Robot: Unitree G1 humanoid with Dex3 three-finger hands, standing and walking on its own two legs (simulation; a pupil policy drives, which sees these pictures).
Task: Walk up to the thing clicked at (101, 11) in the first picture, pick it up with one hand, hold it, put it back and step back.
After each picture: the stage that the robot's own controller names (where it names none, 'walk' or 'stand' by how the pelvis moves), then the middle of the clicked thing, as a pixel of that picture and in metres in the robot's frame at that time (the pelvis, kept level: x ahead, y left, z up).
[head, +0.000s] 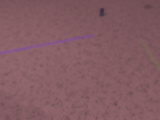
stand; (101, 12) +2.25 -0.32 -0.72
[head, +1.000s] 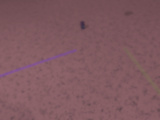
walk; (82, 25) +2.12 +0.12 -0.69
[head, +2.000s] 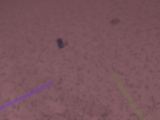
walk; (60, 43) +1.49 +0.42 -0.72
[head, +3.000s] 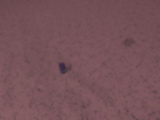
walk; (62, 68) +1.06 +0.32 -0.71
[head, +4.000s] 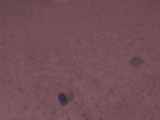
walk; (62, 99) +0.71 +0.27 -0.72
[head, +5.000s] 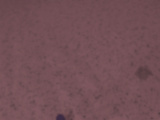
walk; out of the picture +0.47 +0.26 -0.71
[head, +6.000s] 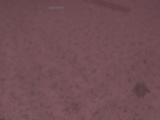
stand; out of the picture +0.38 +0.22 -0.72
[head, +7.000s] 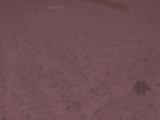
stand; out of the picture +0.39 +0.22 -0.72
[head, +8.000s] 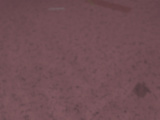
stand; out of the picture +0.38 +0.23 -0.73
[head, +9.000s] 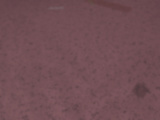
stand; out of the picture +0.38 +0.23 -0.73
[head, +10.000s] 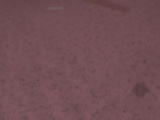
stand; out of the picture +0.37 +0.23 -0.73
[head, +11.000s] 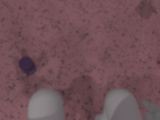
go down; (28, 66) +0.45 +0.26 -0.37
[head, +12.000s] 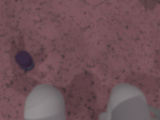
go down; (25, 61) +0.45 +0.27 -0.31
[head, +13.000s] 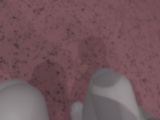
close in; out of the picture +0.43 +0.31 -0.22
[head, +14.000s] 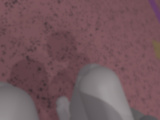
close; out of the picture +0.43 +0.32 -0.22
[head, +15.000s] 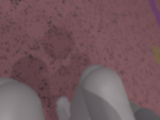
lift; out of the picture +0.40 +0.29 -0.23
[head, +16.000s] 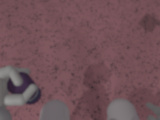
lift; (26, 89) +0.32 +0.21 -0.05
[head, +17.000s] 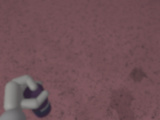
hold; (38, 101) +0.32 +0.18 -0.03
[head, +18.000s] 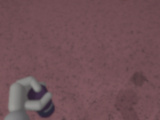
hold; (42, 101) +0.32 +0.17 -0.03
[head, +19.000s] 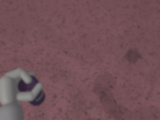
crouch; (32, 91) +0.36 +0.19 -0.08
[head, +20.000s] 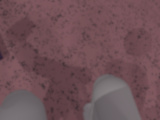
lower; out of the picture +0.53 +0.29 -0.30
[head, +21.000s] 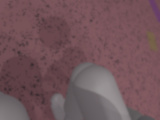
lower; out of the picture +0.50 +0.35 -0.26
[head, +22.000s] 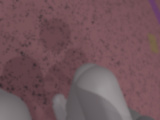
lower; out of the picture +0.49 +0.35 -0.26
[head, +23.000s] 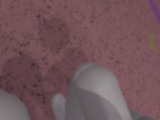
lower; out of the picture +0.49 +0.35 -0.26
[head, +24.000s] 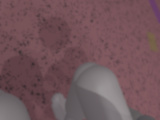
lower; out of the picture +0.49 +0.36 -0.26
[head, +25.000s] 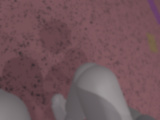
open; out of the picture +0.50 +0.36 -0.26
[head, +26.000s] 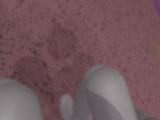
stand; out of the picture +0.48 +0.39 -0.26
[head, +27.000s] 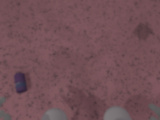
walk; (20, 83) +0.48 +0.39 -0.52
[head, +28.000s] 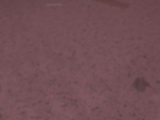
stand; out of the picture +0.42 +0.46 -0.69
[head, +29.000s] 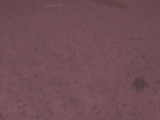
stand; out of the picture +0.41 +0.54 -0.69
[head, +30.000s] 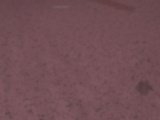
stand; out of the picture +0.40 +0.60 -0.74
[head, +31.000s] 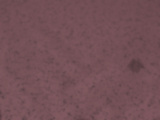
walk; out of the picture +0.41 +0.63 -0.73
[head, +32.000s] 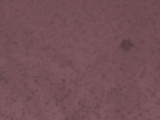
walk; out of the picture +0.51 +0.72 -0.72
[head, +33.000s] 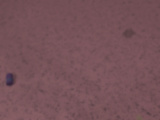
stand; (9, 79) +0.86 +0.84 -0.73
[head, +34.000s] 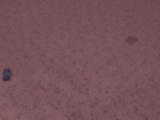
stand; (6, 74) +0.92 +0.77 -0.73
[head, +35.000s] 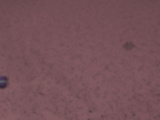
stand; (2, 82) +0.94 +0.83 -0.75
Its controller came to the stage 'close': yes
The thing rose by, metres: 0.69
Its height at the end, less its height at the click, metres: -0.02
